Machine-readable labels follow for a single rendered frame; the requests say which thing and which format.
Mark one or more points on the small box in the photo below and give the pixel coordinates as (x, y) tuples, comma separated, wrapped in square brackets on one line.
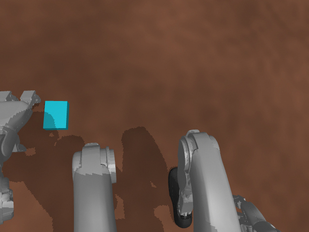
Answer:
[(56, 115)]

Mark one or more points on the right robot foot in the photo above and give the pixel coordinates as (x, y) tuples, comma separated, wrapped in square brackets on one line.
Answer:
[(180, 220)]

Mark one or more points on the left robot arm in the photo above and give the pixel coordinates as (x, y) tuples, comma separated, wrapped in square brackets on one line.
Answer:
[(7, 141)]

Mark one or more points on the right robot hand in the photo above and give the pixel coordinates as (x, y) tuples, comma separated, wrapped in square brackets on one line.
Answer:
[(250, 214)]

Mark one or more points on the right robot arm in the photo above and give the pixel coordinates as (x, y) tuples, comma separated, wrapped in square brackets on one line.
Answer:
[(264, 226)]

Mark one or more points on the left robot hand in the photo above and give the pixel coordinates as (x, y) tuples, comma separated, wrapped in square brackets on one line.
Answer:
[(14, 114)]

